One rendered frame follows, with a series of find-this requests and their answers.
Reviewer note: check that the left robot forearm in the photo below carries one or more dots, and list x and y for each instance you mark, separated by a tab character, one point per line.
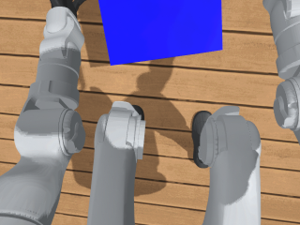
58	67

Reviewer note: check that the left robot thigh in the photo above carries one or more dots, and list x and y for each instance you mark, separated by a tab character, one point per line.
111	199

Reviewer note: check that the robot right upper arm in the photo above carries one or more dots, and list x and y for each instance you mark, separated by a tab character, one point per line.
287	105

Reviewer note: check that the right robot forearm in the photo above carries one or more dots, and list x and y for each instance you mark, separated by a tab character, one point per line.
285	26

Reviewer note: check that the robot left upper arm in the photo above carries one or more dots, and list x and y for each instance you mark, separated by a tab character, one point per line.
46	140

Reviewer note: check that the left robot hand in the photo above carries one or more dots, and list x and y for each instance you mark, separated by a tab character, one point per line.
73	6

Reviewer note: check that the carton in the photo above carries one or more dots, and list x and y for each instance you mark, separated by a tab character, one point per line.
145	30

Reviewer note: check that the left robot foot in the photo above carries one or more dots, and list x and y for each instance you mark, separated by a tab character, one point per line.
139	110

